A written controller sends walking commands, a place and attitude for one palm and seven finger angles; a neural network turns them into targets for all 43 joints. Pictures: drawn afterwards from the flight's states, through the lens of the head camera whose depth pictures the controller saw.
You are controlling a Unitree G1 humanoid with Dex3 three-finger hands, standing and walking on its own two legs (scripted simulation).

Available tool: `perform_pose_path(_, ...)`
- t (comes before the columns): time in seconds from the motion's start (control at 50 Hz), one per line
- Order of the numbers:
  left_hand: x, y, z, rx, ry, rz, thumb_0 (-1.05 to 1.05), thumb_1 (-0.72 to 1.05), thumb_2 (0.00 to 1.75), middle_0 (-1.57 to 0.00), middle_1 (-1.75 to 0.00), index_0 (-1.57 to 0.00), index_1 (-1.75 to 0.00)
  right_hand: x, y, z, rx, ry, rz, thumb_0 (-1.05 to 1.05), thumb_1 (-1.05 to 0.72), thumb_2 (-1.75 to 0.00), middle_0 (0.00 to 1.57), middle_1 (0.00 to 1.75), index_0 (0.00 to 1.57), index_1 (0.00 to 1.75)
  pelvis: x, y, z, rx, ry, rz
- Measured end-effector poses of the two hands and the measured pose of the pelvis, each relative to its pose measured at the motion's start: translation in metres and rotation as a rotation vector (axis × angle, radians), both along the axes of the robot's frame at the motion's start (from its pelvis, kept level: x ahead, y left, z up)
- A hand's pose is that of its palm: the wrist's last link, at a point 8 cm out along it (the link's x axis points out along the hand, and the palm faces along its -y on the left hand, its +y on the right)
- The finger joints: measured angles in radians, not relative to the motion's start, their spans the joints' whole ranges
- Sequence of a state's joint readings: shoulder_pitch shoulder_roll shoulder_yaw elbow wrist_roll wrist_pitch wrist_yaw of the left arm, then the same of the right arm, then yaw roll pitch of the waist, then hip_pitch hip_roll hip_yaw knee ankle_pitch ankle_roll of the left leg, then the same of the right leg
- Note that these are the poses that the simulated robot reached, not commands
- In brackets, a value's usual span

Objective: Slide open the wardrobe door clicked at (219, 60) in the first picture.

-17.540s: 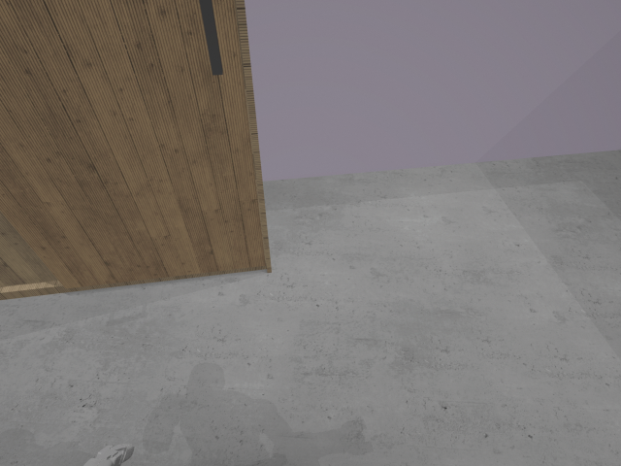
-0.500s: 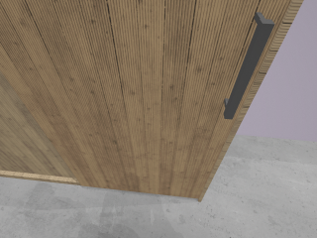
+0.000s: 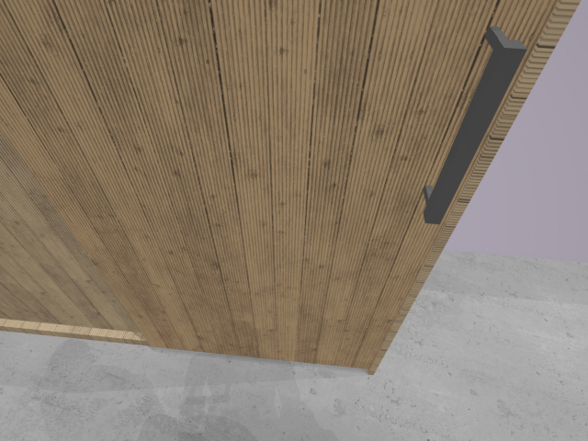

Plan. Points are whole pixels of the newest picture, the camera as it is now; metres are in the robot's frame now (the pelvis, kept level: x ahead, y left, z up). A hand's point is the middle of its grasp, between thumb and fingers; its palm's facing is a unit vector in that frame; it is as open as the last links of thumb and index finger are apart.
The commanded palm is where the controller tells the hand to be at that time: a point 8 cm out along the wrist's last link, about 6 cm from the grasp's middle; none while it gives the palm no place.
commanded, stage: raise the hand with hooked fingers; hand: right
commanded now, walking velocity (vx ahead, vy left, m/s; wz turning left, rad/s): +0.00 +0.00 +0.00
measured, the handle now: (459, 139) +0.45 -0.18 +0.21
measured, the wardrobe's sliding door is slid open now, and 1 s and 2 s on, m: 0.00 0.00 0.00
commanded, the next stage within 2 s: none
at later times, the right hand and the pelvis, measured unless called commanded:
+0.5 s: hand (438, 429) +0.16 -0.16 -0.01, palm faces +0.01 +1.00 +0.03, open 8.5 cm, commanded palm +0.13 -0.24 +0.01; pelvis -0.03 +0.01 -0.04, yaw -2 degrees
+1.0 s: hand (552, 373) +0.19 -0.25 +0.10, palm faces +0.15 +0.99 -0.07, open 11.6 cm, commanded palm +0.16 -0.29 +0.11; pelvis -0.03 -0.01 -0.02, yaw -2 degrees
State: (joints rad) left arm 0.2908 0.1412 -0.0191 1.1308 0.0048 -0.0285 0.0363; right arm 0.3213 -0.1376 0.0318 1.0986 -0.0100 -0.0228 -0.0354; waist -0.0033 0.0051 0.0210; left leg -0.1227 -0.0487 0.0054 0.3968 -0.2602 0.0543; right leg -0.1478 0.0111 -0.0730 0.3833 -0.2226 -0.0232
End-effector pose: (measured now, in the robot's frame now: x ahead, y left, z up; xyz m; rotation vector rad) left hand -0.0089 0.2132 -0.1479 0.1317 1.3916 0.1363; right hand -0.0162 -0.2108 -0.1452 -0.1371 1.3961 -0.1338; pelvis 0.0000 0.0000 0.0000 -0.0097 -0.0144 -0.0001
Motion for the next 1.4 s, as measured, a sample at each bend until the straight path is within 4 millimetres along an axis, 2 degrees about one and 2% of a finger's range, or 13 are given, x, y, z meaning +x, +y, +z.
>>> perform_pose_path(0.12, 0.006, 0.007, 0.001, 0.011, -0.035, 0.0, 0.01, 0.91, 0.9, -0.2, -0.3, -0.2, -0.3, 0.004, -0.002, 0.004, -0.019, -0.032, -0.039, 0.02, -0.92, -0.9, 0.2, 0.3, 0.2, 0.3, -0.002, 0.002, -0.002, 0.008, 0.002, -0.004)
perform_pose_path(0.22, 0.053, 0.025, 0.01, 0.064, -0.366, -0.02, 0.02, 0.92, 0.9, -0.2, -0.3, -0.2, -0.3, 0.091, -0.033, 0.085, -0.157, -0.612, -0.107, 0.05, -0.94, -0.89, 0.21, 0.32, 0.21, 0.32, -0.006, -0.002, -0.007, -0.001, 0.0, -0.042)
perform_pose_path(0.3, 0.109, 0.036, 0.026, 0.091, -0.623, -0.057, 0.02, 0.91, 0.9, -0.2, -0.3, -0.2, -0.3, 0.167, -0.021, 0.163, -0.114, -1.126, -0.026, 0.04, -0.86, -0.86, 0.21, 0.36, 0.2, 0.36, -0.015, -0.004, -0.015, 0.001, 0.025, -0.063)
perform_pose_path(0.36, 0.146, 0.039, 0.046, 0.102, -0.771, -0.095, 0.01, 0.91, 0.9, -0.2, -0.3, -0.2, -0.3, 0.196, -0.003, 0.188, 0.017, -1.405, 0.046, 0.03, -0.79, -0.84, 0.21, 0.39, 0.21, 0.39, -0.021, 0.001, -0.025, -0.006, 0.075, -0.048)
perform_pose_path(0.42, 0.173, 0.042, 0.068, 0.11, -0.867, -0.142, 0.01, 0.91, 0.9, -0.2, -0.3, -0.2, -0.3, 0.192, 0.007, 0.174, 0.14, -1.476, 0.117, 0.01, -0.72, -0.81, 0.21, 0.43, 0.21, 0.43, -0.025, 0.007, -0.035, -0.013, 0.1, -0.034)
perform_pose_path(0.52, 0.204, 0.038, 0.09, 0.13, -0.942, -0.201, 0.01, 0.91, 0.9, -0.2, -0.3, -0.2, -0.3, 0.143, -0.011, 0.131, 0.133, -1.239, 0.07, 0.01, -0.59, -0.76, 0.23, 0.5, 0.23, 0.51, -0.025, 0.011, -0.042, -0.004, 0.1, -0.041)
perform_pose_path(0.62, 0.212, 0.017, 0.084, 0.101, -0.946, -0.26, 0.01, 0.91, 0.9, -0.19, -0.3, -0.19, -0.3, 0.109, -0.047, 0.158, -0.071, -1.319, -0.035, 0.02, -0.47, -0.72, 0.24, 0.58, 0.24, 0.58, -0.026, 0.01, -0.044, 0.025, 0.087, -0.076)
perform_pose_path(0.74, 0.186, -0.014, 0.051, 0.006, -0.85, -0.285, 0.01, 0.9, 0.9, -0.2, -0.3, -0.2, -0.3, 0.144, -0.043, 0.215, -0.028, -1.584, 0.142, 0.01, -0.33, -0.66, 0.24, 0.67, 0.24, 0.67, -0.037, 0.005, -0.042, 0.046, 0.066, -0.099)
perform_pose_path(0.86, 0.144, -0.018, 0.042, -0.013, -0.765, -0.149, 0.01, 0.9, 0.9, -0.2, -0.3, -0.2, -0.3, 0.187, -0.047, 0.209, 0.123, -1.334, 0.232, 0.01, -0.19, -0.6, 0.25, 0.76, 0.25, 0.76, -0.035, -0.003, -0.03, 0.029, 0.06, -0.056)
perform_pose_path(0.98, 0.125, -0.004, 0.051, 0.048, -0.748, -0.118, 0.02, 0.9, 0.9, -0.2, -0.3, -0.2, -0.3, 0.182, -0.084, 0.242, -0.016, -1.432, 0.073, 0.01, -0.05, -0.54, 0.27, 0.85, 0.27, 0.85, -0.027, -0.011, -0.022, 0.024, 0.043, -0.037)
perform_pose_path(1.06, 0.13, 0.002, 0.056, 0.079, -0.757, -0.166, 0.02, 0.9, 0.9, -0.2, -0.3, -0.2, -0.3, 0.177, -0.095, 0.266, -0.058, -1.529, 0.09, 0.0, 0.04, -0.5, 0.27, 0.91, 0.27, 0.91, -0.027, -0.017, -0.02, 0.031, 0.024, -0.052)
perform_pose_path(1.16, 0.149, -0.001, 0.069, 0.102, -0.818, -0.178, 0.02, 0.9, 0.9, -0.2, -0.3, -0.2, -0.3, 0.185, -0.1, 0.267, 0.003, -1.447, 0.149, 0.0, 0.16, -0.45, 0.28, 0.98, 0.28, 0.98, -0.03, -0.024, -0.016, 0.031, -0.003, -0.059)
perform_pose_path(1.4, 0.19, -0.045, 0.1, 0.01, -0.96, -0.252, 0.01, 0.9, 0.9, -0.2, -0.3, -0.2, -0.3, 0.185, -0.148, 0.332, -0.072, -1.561, 0.075, 0.0, 0.42, -0.34, 0.3, 1.15, 0.3, 1.15, -0.035, -0.025, -0.009, 0.029, -0.064, -0.07)
